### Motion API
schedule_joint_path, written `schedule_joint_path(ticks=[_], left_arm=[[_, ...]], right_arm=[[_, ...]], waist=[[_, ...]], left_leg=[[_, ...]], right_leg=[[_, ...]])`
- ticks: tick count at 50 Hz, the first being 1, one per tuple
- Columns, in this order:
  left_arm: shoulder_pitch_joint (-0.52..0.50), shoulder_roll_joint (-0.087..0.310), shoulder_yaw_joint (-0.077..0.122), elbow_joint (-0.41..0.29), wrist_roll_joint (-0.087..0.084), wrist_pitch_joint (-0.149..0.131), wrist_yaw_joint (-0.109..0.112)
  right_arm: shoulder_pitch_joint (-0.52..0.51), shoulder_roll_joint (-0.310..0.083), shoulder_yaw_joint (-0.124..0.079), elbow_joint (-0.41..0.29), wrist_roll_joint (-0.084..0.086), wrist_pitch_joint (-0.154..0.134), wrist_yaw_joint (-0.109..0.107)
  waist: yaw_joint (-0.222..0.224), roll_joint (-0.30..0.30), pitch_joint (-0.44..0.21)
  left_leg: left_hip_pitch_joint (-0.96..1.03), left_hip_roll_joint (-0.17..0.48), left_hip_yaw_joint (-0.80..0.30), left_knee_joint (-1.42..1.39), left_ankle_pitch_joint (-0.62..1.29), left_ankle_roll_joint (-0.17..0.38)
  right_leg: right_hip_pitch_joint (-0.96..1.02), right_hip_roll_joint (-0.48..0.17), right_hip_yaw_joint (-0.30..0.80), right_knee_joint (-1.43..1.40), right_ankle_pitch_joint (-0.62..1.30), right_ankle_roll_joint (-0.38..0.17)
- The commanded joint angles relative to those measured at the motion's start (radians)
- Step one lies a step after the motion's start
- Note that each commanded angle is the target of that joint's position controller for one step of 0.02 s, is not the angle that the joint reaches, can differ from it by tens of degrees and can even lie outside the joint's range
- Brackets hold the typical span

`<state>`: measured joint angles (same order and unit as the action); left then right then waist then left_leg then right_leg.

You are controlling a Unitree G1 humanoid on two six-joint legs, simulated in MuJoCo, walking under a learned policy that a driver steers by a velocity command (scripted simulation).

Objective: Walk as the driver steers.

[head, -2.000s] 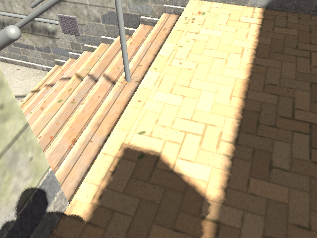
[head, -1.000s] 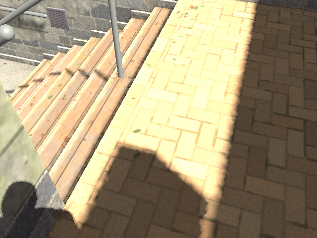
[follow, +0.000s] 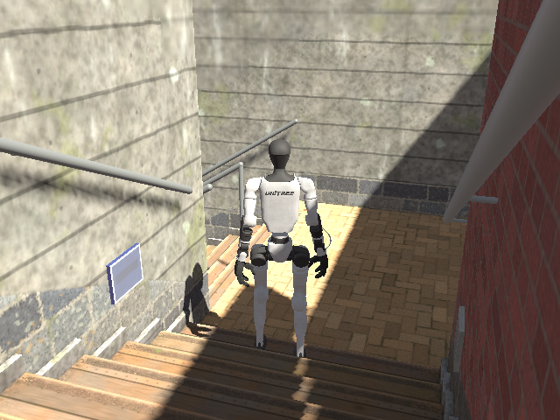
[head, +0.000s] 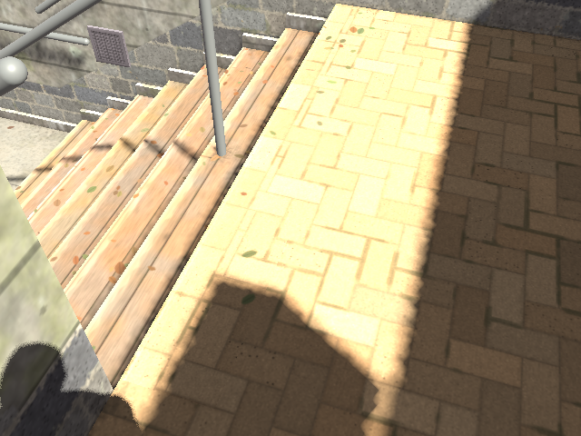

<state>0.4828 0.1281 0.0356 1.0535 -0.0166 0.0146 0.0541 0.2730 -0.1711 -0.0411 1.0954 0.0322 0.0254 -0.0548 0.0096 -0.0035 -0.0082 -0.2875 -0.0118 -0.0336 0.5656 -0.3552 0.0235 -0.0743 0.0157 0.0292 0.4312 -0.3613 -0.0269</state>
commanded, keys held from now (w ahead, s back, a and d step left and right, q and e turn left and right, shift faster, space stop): w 1.00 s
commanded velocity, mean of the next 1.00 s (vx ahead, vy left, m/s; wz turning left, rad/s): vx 0.43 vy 0.00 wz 0.00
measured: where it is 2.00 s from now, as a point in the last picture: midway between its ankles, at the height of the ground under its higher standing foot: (334, 277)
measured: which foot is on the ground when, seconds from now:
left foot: down 0.00-0.70, up 0.72-1.00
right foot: down 0.00-0.12, up 0.14-0.66, down 0.68-1.00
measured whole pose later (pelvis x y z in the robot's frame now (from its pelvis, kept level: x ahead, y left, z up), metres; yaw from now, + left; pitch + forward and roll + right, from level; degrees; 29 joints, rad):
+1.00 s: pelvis +0.52 -0.05 -0.15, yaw -2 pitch +3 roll -2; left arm 0.37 0.24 0.04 0.98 -0.01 -0.09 -0.01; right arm 0.08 -0.24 -0.04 0.84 0.01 -0.09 -0.01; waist 0.06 0.03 0.01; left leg -0.70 0.10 -0.04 0.77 -0.04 0.00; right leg -0.15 0.06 -0.05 0.34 -0.24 -0.05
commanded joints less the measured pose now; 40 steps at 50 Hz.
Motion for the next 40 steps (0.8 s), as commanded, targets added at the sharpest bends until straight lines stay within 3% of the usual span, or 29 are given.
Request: schedule_joint_path(ticks=[1, 3, 5, 6, 7, 8, 9, 10, 12, 13, 14, 15, 16, 17, 20, 22, 24, 27, 29, 31, 32, 33, 34, 35, 36, 37, 38, 39, 40], left_arm=[[0.111, 0.193, 0.053, -0.03, -0.012, -0.015, 0.014], [0.068, 0.181, 0.054, -0.045, -0.01, -0.021, 0.009], [0.026, 0.154, 0.048, -0.055, -0.021, -0.025, -0.001], [-0.03, 0.14, 0.041, -0.078, -0.024, -0.035, -0.005], [-0.075, 0.082, 0.025, -0.12, -0.033, -0.053, -0.006], [-0.107, 0.096, 0.03, -0.151, -0.025, -0.08, -0.011], [-0.083, 0.121, 0.038, -0.151, -0.037, -0.099, -0.018], [-0.072, 0.133, 0.041, -0.142, -0.032, -0.106, -0.024], [-0.082, 0.142, 0.053, -0.137, -0.013, -0.103, -0.024], [-0.098, 0.148, 0.057, -0.147, -0.009, -0.099, -0.027], [-0.111, 0.143, 0.059, -0.146, -0.006, -0.095, -0.04], [-0.106, 0.132, 0.056, -0.149, -0.004, -0.087, -0.049], [-0.158, 0.149, 0.063, -0.17, 0.0, -0.088, -0.055], [-0.254, 0.153, 0.065, -0.213, -0.007, -0.096, -0.061], [-0.384, 0.133, 0.051, -0.273, 0.011, -0.11, -0.072], [-0.434, 0.127, 0.045, -0.294, 0.012, -0.115, -0.101], [-0.453, 0.127, 0.039, -0.306, 0.02, -0.113, -0.128], [-0.553, 0.122, 0.023, -0.349, 0.018, -0.107, -0.147], [-0.652, 0.126, 0.01, -0.385, -0.002, -0.126, -0.165], [-0.642, 0.133, 0.005, -0.374, -0.007, -0.14, -0.169], [-0.58, 0.156, 0.013, -0.357, -0.005, -0.146, -0.165], [-0.421, 0.199, 0.031, -0.31, -0.007, -0.147, -0.155], [-0.148, 0.253, 0.055, -0.221, -0.01, -0.14, -0.142], [0.05, 0.316, 0.062, -0.15, 0.017, -0.133, -0.135], [0.069, 0.339, 0.055, -0.141, 0.037, -0.133, -0.128], [0.131, 0.343, 0.072, -0.126, 0.009, -0.114, -0.124], [0.08, 0.302, 0.064, -0.136, 0.018, -0.098, -0.115], [-0.055, 0.293, 0.055, -0.157, 0.023, -0.093, -0.104], [-0.184, 0.282, 0.043, -0.208, 0.038, -0.12, -0.095]], right_arm=[[-0.105, -0.063, -0.011, -0.079, 0.011, -0.063, 0.017], [-0.071, -0.058, -0.012, -0.072, 0.014, -0.093, 0.035], [0.115, -0.057, -0.024, -0.005, 0.015, -0.103, 0.048], [0.25, -0.076, -0.037, 0.036, 0.014, -0.105, 0.048], [0.349, -0.175, -0.064, 0.049, 0.01, -0.116, 0.047], [0.413, -0.212, -0.063, 0.038, -0.009, -0.13, 0.063], [0.337, -0.186, -0.047, 0.021, -0.017, -0.147, 0.066], [0.242, -0.152, -0.033, -0.019, -0.005, -0.157, 0.071], [0.159, -0.133, -0.022, -0.047, -0.006, -0.149, 0.074], [0.157, -0.124, -0.017, -0.053, -0.008, -0.142, 0.071], [0.197, -0.112, -0.012, -0.036, -0.03, -0.14, 0.068], [0.252, -0.098, -0.008, -0.025, -0.026, -0.142, 0.064], [0.293, -0.108, -0.003, -0.018, -0.026, -0.145, 0.062], [0.33, -0.098, 0.002, -0.002, -0.022, -0.152, 0.051], [0.302, -0.134, 0.007, -0.029, -0.021, -0.137, 0.007], [0.301, -0.113, 0.021, -0.034, -0.017, -0.128, -0.016], [0.307, -0.118, 0.024, -0.034, -0.004, -0.125, -0.016], [0.365, -0.099, 0.028, -0.029, -0.002, -0.119, -0.006], [0.386, -0.125, 0.019, -0.04, -0.005, -0.1, -0.008], [0.36, -0.141, 0.011, -0.054, -0.003, -0.078, -0.012], [0.344, -0.162, 0.004, -0.056, -0.005, -0.077, -0.004], [0.331, -0.184, -0.003, -0.05, -0.024, -0.076, 0.009], [0.282, -0.189, -0.006, -0.049, -0.031, -0.087, 0.029], [0.294, -0.137, -0.001, -0.057, -0.02, -0.112, 0.049], [0.49, -0.055, 0.028, -0.036, 0.002, -0.139, 0.068], [0.424, -0.127, 0.025, -0.096, 0.045, -0.163, 0.077], [0.276, -0.156, 0.015, -0.143, 0.044, -0.167, 0.067], [0.188, -0.15, 0.015, -0.186, 0.036, -0.156, 0.042], [0.139, -0.148, 0.009, -0.194, 0.029, -0.145, 0.027]], waist=[[0.039, -0.16, 0.246], [0.007, -0.15, 0.241], [-0.068, -0.121, 0.18], [-0.131, -0.06, 0.158], [-0.153, 0.194, 0.12], [-0.158, 0.295, 0.077], [-0.092, 0.176, 0.114], [-0.055, 0.094, 0.146], [-0.02, 0.011, 0.12], [-0.014, 0.016, 0.107], [-0.018, 0.022, 0.09], [-0.011, 0.034, 0.082], [-0.022, 0.033, 0.097], [-0.036, 0.063, 0.107], [-0.059, 0.08, 0.132], [-0.068, 0.085, 0.129], [-0.076, 0.072, 0.134], [-0.113, 0.065, 0.162], [-0.156, 0.04, 0.194], [-0.15, 0.037, 0.194], [-0.122, 0.025, 0.157], [-0.051, 0.038, 0.062], [0.087, 0.006, -0.053], [0.148, -0.198, -0.186], [0.068, -0.377, -0.387], [0.136, -0.373, -0.553], [0.134, -0.172, -0.493], [0.07, 0.014, -0.345], [0.025, 0.061, -0.246]], left_leg=[[-0.206, 0.01, 0.073, 0.158, -0.082, 0.025], [-0.151, 0.026, 0.085, 0.091, -0.101, 0.041], [0.114, -0.026, 0.127, 0.043, -0.066, 0.047], [0.251, -0.007, 0.065, -0.02, -0.069, 0.066], [0.325, 0.175, -0.28, -0.209, -0.216, 0.168], [0.386, 0.368, -0.714, -0.4, -0.26, 0.296], [0.331, 0.423, -0.74, -0.391, -0.261, 0.328], [0.272, 0.375, -0.6, -0.373, -0.165, 0.297], [0.217, 0.309, -0.405, -0.373, -0.038, 0.22], [0.192, 0.272, -0.319, -0.393, 0.047, 0.199], [0.189, 0.247, -0.269, -0.367, 0.142, 0.198], [0.211, 0.242, -0.221, -0.349, 0.259, 0.196], [0.231, 0.208, -0.164, -0.343, 0.307, 0.181], [0.29, 0.215, -0.161, -0.332, 0.31, 0.152], [0.193, 0.158, -0.082, -0.318, 0.293, 0.137], [0.105, 0.145, -0.046, -0.258, 0.239, 0.131], [0.028, 0.146, -0.022, -0.172, 0.174, 0.126], [0.117, 0.176, -0.053, -0.028, 0.151, 0.13], [0.256, 0.195, -0.094, 0.056, 0.192, 0.127], [0.294, 0.196, -0.102, 0.137, 0.276, 0.114], [0.281, 0.183, -0.097, 0.212, 0.401, 0.113], [0.226, 0.171, -0.087, 0.373, 0.559, 0.115], [0.092, 0.137, -0.07, 0.66, 0.531, 0.089], [-0.179, -0.015, 0.003, 1.108, -0.016, 0.015], [-0.546, -0.05, -0.178, 1.382, -0.468, 0.008], [-0.648, -0.044, -0.223, 1.387, -0.425, -0.008], [-0.689, 0.029, -0.14, 1.284, -0.36, -0.01], [-0.675, 0.067, -0.039, 1.196, -0.193, -0.017], [-0.603, 0.105, -0.079, 1.066, -0.016, -0.015]], right_leg=[[-0.162, -0.278, 0.348, -0.295, -0.386, -0.188], [-0.178, -0.259, 0.296, -0.232, -0.266, -0.176], [-0.329, -0.186, 0.209, -0.108, -0.216, -0.145], [-0.439, -0.127, 0.153, 0.048, -0.146, -0.116], [-0.57, 0.004, -0.009, 0.403, -0.072, -0.046], [-0.724, 0.048, 0.035, 0.699, -0.239, -0.035], [-0.795, -0.014, 0.119, 0.799, -0.159, -0.06], [-0.783, -0.065, 0.105, 0.817, -0.058, -0.069], [-0.741, -0.148, 0.09, 0.751, 0.089, -0.063], [-0.695, -0.163, 0.076, 0.698, 0.143, -0.047], [-0.682, -0.157, 0.063, 0.707, 0.223, -0.037], [-0.703, -0.151, 0.053, 0.692, 0.263, -0.03], [-0.736, -0.14, 0.045, 0.624, 0.342, -0.028], [-0.8, -0.151, 0.078, 0.544, 0.397, -0.032], [-0.708, -0.105, 0.033, 0.279, 0.664, -0.007], [-0.612, -0.085, 0.004, 0.188, 0.802, -0.02], [-0.523, -0.078, -0.004, 0.164, 0.903, -0.042], [-0.609, -0.083, 0.009, 0.133, 0.829, -0.061], [-0.712, -0.107, 0.017, 0.038, 0.754, -0.049], [-0.656, -0.133, 0.025, -0.056, 0.731, -0.034], [-0.533, -0.116, 0.002, -0.072, 0.701, -0.043], [-0.315, -0.083, -0.031, -0.033, 0.681, -0.053], [0.011, -0.104, -0.017, -0.06, 0.775, -0.087], [0.387, -0.205, 0.029, 0.075, 1.126, -0.139], [0.78, -0.367, 0.203, 0.421, 1.405, -0.239], [0.822, -0.452, 0.441, 0.251, 0.933, -0.355], [0.708, -0.436, 0.479, 0.086, 0.528, -0.344], [0.458, -0.432, 0.532, -0.083, 0.207, -0.331], [0.203, -0.478, 0.582, -0.127, 0.215, -0.349]])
